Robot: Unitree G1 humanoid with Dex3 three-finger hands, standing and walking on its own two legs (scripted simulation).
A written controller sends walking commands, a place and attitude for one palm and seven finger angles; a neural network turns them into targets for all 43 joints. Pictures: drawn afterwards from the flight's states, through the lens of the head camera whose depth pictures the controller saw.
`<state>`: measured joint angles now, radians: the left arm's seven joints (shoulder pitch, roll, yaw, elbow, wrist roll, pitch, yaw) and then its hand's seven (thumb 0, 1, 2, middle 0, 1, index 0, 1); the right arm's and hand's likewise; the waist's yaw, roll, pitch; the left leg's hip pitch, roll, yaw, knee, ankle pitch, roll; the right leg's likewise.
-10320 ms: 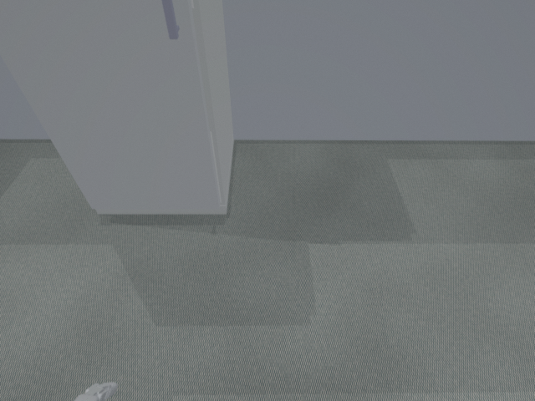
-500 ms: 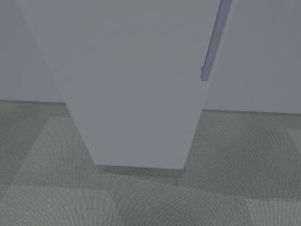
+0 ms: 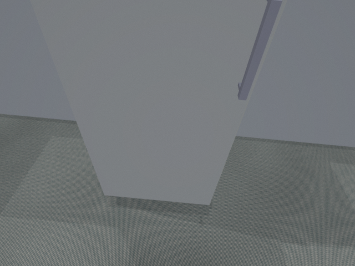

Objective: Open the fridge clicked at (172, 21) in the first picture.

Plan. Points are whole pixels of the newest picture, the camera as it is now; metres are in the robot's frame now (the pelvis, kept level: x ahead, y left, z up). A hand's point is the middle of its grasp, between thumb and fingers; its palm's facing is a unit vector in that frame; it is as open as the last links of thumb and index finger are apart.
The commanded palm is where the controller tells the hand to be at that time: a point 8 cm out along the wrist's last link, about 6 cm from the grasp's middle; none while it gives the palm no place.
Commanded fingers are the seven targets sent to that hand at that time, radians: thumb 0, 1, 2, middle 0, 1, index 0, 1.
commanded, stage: look again from close up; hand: right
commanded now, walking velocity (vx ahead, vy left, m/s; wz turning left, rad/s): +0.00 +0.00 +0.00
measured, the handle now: (254, 52) +0.56 -0.13 +0.24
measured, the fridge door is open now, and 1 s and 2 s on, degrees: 0 0 0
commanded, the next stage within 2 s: shuffle to correct the standing spot in 0.76 s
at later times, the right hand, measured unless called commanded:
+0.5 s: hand out of the picture +0.02 -0.16 -0.17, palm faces +0.00 +0.98 -0.20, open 7.4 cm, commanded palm none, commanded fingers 0.00 -0.90 -0.90 0.20 0.30 0.20 0.30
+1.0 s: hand out of the picture +0.05 -0.17 -0.17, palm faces +0.01 +0.97 -0.23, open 7.4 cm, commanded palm none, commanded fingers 0.00 -0.90 -0.90 0.20 0.30 0.20 0.30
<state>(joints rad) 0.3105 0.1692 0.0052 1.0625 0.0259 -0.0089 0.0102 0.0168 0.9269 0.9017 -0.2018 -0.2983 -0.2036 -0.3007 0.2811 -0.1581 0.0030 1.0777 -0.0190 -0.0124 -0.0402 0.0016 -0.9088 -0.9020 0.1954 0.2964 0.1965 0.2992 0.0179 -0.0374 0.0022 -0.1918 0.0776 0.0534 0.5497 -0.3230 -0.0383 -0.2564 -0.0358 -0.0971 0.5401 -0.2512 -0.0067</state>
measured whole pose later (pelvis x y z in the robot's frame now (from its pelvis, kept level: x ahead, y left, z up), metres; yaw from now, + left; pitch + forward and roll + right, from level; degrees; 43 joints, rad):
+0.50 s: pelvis +0.01 +0.02 +0.00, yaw +1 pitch -1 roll -1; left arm 0.25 0.18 0.00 1.08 0.02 -0.01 0.01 0.01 0.91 0.90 -0.20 -0.30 -0.20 -0.30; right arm 0.28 -0.17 0.00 1.08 -0.02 -0.01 -0.02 0.00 -0.91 -0.90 0.20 0.30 0.20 0.30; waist 0.00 0.01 0.04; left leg -0.18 0.04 0.06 0.51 -0.31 -0.01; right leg -0.24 -0.07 -0.09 0.48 -0.23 0.03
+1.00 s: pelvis +0.03 +0.03 +0.00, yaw +0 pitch -1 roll -1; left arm 0.22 0.19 0.00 1.10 0.03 -0.01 0.01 0.01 0.91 0.90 -0.20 -0.30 -0.20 -0.30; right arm 0.26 -0.21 -0.01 1.08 -0.02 -0.01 -0.02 0.00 -0.91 -0.90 0.20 0.30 0.20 0.30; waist 0.00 0.01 0.02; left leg -0.16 0.04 0.06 0.51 -0.34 0.00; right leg -0.22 -0.07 -0.09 0.50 -0.26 0.03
